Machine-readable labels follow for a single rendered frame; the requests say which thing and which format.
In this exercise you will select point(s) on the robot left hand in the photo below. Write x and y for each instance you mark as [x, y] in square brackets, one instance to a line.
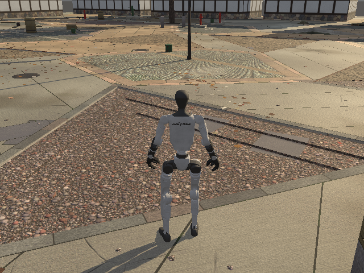
[154, 160]

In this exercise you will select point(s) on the robot right hand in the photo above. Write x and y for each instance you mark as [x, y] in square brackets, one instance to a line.
[213, 162]

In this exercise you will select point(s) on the humanoid robot torso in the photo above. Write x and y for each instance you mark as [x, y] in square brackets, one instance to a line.
[181, 131]

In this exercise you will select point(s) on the right robot forearm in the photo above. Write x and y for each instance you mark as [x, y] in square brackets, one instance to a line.
[211, 151]

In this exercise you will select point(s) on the left robot forearm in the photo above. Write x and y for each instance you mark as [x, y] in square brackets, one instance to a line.
[152, 149]

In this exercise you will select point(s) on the robot left upper arm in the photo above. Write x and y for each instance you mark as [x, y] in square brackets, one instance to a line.
[160, 129]

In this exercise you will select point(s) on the robot right upper arm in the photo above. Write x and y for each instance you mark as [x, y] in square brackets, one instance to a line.
[203, 129]

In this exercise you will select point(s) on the right robot shin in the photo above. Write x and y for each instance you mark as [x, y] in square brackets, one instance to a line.
[194, 210]

